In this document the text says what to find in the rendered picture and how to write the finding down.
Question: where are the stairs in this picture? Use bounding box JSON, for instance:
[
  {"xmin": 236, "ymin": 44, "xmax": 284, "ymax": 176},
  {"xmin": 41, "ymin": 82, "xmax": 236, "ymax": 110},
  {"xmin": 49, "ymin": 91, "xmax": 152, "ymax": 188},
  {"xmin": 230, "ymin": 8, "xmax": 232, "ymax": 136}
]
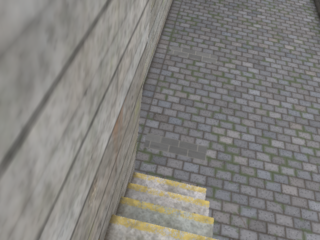
[{"xmin": 99, "ymin": 172, "xmax": 219, "ymax": 240}]

